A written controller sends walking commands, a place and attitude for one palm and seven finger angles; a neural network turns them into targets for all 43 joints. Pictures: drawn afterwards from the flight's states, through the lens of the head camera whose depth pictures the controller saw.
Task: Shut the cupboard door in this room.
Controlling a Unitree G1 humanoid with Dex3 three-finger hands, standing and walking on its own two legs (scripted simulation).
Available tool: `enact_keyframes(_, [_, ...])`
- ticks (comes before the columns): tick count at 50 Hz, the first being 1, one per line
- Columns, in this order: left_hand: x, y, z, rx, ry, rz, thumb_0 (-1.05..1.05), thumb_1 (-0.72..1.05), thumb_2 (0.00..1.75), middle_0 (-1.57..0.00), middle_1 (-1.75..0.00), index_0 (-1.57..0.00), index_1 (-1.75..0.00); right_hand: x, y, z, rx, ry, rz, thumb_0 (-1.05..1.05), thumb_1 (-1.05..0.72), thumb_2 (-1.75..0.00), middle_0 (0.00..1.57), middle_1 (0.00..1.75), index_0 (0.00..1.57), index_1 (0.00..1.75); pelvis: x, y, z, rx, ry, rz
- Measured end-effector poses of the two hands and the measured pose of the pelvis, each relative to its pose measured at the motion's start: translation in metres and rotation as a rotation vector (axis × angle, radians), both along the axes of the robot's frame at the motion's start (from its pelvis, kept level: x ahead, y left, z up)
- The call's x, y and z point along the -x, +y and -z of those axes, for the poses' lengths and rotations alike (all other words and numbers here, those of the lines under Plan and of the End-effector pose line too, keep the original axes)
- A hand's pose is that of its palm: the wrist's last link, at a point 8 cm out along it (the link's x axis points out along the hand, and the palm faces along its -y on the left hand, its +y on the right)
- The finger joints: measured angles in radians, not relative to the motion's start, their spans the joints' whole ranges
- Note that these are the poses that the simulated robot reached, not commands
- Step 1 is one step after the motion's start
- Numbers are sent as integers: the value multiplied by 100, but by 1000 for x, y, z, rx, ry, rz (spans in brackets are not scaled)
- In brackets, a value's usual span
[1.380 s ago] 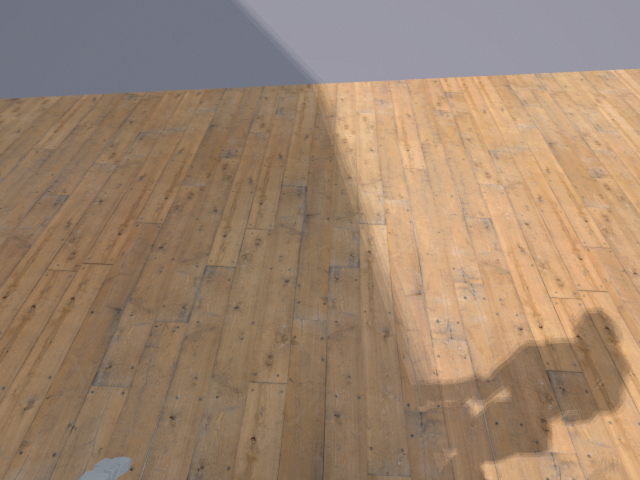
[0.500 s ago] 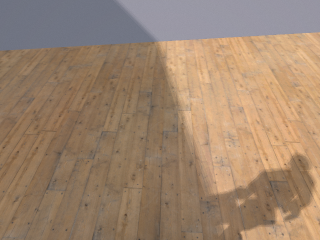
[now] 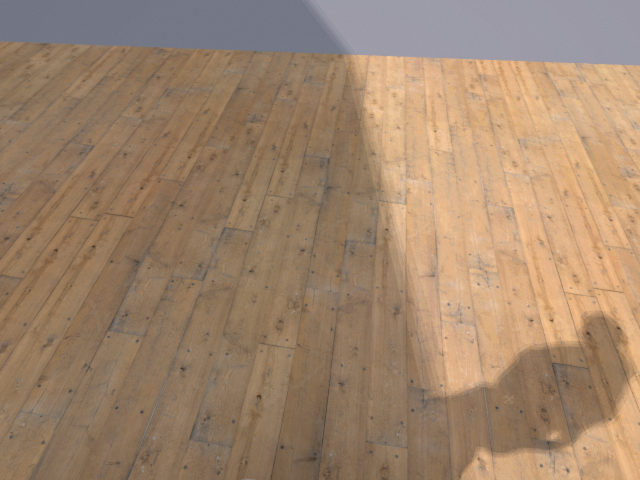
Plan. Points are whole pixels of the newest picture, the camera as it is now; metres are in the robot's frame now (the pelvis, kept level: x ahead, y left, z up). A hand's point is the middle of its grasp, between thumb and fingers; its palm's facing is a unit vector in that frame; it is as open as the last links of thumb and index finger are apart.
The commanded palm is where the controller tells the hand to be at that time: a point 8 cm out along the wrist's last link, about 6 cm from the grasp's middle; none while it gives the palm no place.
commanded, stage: turn or walk to find it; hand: left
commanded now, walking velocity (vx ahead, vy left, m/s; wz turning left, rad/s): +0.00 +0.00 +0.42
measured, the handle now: out of the picture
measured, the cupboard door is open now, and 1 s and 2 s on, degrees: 79 79 79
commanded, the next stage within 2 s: none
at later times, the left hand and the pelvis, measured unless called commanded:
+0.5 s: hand out of the picture -0.02 +0.16 -0.14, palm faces +0.25 -0.92 -0.29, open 7.4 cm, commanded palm none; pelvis -0.03 -0.05 +0.01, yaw +15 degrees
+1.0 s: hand out of the picture -0.12 +0.21 -0.16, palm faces +0.49 -0.84 -0.24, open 7.4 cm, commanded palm none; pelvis -0.06 -0.01 +0.01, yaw +27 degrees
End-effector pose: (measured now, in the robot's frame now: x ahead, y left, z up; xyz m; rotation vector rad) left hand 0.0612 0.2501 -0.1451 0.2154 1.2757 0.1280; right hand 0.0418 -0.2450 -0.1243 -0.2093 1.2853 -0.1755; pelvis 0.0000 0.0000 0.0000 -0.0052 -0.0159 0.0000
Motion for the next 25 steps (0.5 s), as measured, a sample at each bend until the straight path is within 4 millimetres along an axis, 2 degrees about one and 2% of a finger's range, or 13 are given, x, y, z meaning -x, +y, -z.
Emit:
enact_keyframes(3, [5,2,-8,-5,-10,-31,1,90,90,-20,-30,-20,-30,8,6,-3,-11,25,-14,1,-91,-90,20,30,20,30,5,-1,-7,11,15,-32])
enact_keyframes(6, [9,1,-18,-14,-37,-63,1,90,90,-20,-30,-20,-30,13,4,-4,-15,48,-31,1,-91,-90,20,30,20,30,10,-4,-11,21,28,-61])
enact_keyframes(13, [23,-13,-33,-58,-101,-124,0,90,90,-20,-30,-20,-30,13,-25,6,-23,47,-71,1,-91,-90,20,30,20,30,24,-26,-9,7,37,-133])
enact_keyframes(16, [40,-23,-35,-87,-119,-150,0,90,90,-20,-30,-20,-30,8,-42,15,-30,35,-88,1,-91,-90,20,30,20,30,30,-40,-4,-4,26,-159])
enact_keyframes(19, [63,-34,-43,-95,-106,-195,0,90,90,-20,-30,-20,-30,-2,-54,11,-28,28,-122,1,-91,-90,20,30,20,30,32,-47,-9,-25,11,-195])
enact_keyframes(25, [102,-50,-42,-75,-66,-271,0,90,90,-20,-30,-20,-30,-21,-62,4,-15,19,-188,1,-91,-90,20,30,20,30,33,-52,-14,-38,4,-264])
